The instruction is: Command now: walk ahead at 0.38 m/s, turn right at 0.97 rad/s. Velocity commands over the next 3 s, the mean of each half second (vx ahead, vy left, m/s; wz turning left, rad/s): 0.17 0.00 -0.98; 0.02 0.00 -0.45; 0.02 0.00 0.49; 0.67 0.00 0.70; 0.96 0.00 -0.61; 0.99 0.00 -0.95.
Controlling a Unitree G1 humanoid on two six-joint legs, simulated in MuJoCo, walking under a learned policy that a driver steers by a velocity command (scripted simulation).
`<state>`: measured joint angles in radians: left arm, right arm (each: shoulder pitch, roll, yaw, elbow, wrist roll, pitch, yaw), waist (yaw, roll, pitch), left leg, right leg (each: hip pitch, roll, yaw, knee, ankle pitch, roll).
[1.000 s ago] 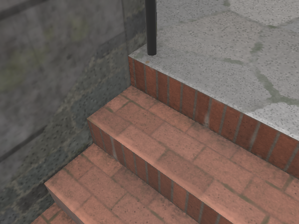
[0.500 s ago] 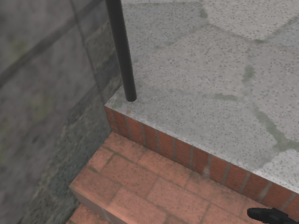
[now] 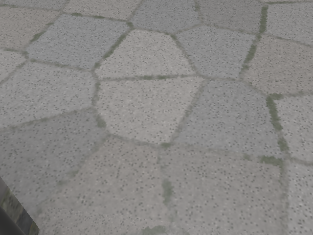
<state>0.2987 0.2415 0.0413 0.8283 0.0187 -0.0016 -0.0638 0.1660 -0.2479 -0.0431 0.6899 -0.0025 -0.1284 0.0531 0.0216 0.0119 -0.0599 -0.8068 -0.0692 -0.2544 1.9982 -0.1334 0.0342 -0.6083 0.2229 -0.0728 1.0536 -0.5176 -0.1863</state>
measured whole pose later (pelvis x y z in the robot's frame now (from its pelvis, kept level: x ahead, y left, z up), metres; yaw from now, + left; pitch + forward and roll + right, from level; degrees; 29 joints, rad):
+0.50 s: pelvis +0.20 +0.03 +0.23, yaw -32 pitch +1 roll +5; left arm 0.08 0.37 0.04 0.63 0.07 -0.10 -0.14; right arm 0.28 -0.29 -0.04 0.82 -0.02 -0.11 -0.08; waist -0.10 -0.03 -0.01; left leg -0.37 0.05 0.20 0.62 -0.27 -0.01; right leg -0.79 -0.09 0.04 1.28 -0.38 0.04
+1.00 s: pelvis +0.27 +0.01 +0.24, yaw -46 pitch +5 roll +2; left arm 0.18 0.21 0.00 0.51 0.01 0.00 0.00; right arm 0.17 -0.22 -0.01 0.71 0.00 0.05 -0.04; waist -0.01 0.04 -0.03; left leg -0.50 0.04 -0.06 0.96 -0.43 -0.04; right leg -0.51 0.00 0.10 0.59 -0.17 -0.01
